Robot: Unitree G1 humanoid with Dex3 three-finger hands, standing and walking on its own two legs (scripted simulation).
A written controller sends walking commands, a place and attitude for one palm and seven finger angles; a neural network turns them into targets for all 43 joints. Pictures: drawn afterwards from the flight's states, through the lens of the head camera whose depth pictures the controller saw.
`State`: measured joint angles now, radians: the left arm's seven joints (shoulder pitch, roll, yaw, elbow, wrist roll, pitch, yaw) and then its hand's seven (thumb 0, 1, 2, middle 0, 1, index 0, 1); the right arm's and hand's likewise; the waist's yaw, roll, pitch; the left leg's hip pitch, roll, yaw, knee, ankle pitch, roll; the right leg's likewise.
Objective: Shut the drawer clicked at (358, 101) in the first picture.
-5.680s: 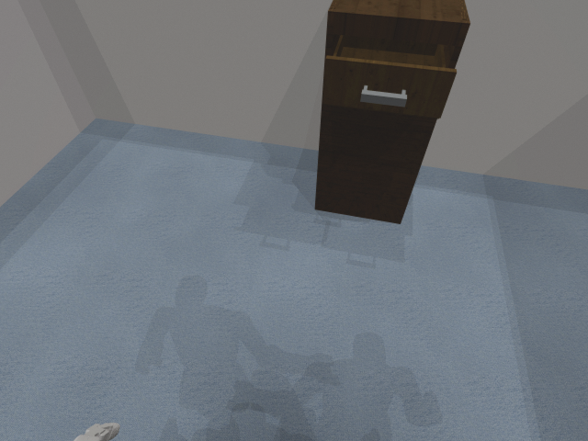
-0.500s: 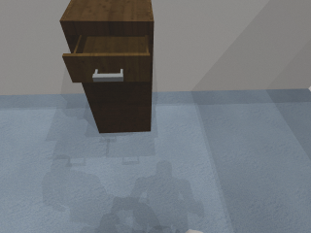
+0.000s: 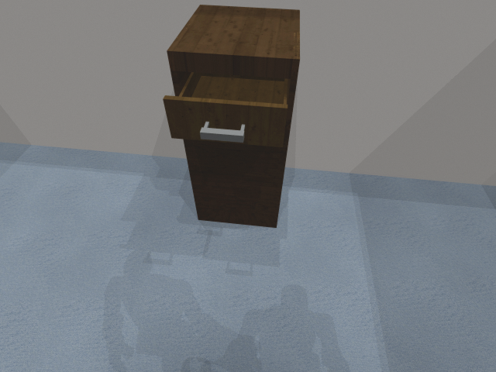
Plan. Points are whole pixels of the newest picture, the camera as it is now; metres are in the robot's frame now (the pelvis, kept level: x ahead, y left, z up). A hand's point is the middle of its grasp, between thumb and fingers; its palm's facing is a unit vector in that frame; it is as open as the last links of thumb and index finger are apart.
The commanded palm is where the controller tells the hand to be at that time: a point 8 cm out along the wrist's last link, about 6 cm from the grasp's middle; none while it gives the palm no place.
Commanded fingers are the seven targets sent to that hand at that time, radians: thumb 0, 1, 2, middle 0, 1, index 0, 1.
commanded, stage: take the last steps up to it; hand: left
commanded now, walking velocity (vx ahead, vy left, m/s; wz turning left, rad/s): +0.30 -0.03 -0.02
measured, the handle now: (223, 130) +0.75 +0.14 -0.05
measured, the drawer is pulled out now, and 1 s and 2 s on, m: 0.16 0.16 0.16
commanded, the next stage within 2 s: come to a stop and stand still in 0.80 s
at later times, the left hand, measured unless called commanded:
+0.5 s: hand (155, 349) +0.19 +0.21 -0.18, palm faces -0.03 -0.99 -0.16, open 7.4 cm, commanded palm none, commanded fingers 0.00 0.90 0.90 -0.20 -0.30 -0.20 -0.30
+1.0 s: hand (200, 291) +0.32 +0.14 -0.18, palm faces +0.03 -0.98 -0.18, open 7.3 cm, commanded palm none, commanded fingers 0.00 0.90 0.90 -0.20 -0.30 -0.20 -0.30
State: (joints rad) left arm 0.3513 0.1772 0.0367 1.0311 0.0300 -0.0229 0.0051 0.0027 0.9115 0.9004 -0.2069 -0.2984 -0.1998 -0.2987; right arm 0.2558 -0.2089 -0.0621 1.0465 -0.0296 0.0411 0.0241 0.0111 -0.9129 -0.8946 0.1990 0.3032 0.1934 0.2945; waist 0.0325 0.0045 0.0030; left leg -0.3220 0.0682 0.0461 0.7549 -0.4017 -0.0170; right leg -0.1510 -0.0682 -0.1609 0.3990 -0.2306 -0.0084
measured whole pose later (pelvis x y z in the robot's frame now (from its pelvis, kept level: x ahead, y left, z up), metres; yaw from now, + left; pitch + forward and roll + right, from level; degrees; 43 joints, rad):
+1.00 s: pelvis +0.29 -0.03 +0.00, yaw -2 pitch -1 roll -1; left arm 0.27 0.15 0.02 1.09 0.01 -0.04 0.01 -0.01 0.93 0.90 -0.20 -0.30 -0.20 -0.30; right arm 0.15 -0.18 -0.03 1.03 -0.02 -0.02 -0.01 0.00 -0.92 -0.89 0.20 0.30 0.19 0.29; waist 0.01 0.04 0.03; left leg -0.42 0.09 0.06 0.70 -0.27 -0.03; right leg -0.15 0.04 -0.16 0.39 -0.23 -0.07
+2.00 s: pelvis +0.25 -0.05 -0.01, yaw +0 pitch -1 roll +0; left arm 0.30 0.16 0.03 1.14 0.01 0.03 0.03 0.01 0.90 0.90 -0.20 -0.30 -0.20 -0.30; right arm 0.21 -0.17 -0.02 1.10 -0.01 0.01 -0.04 0.01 -0.93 -0.89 0.20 0.30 0.20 0.29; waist 0.04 -0.01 0.02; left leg -0.16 0.03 0.03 0.45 -0.27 -0.02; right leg -0.20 -0.05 -0.07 0.48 -0.25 0.01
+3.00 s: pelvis +0.25 -0.05 -0.01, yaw -1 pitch -1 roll +1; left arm 0.26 0.15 -0.01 1.11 0.01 -0.01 0.02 0.01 0.92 0.90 -0.20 -0.30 -0.20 -0.30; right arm 0.27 -0.17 0.02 1.09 -0.01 -0.02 -0.02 0.01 -0.92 -0.89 0.20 0.30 0.19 0.29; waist 0.00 0.02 0.04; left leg -0.15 0.03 0.05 0.46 -0.28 -0.02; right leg -0.21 -0.05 -0.06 0.50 -0.27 0.01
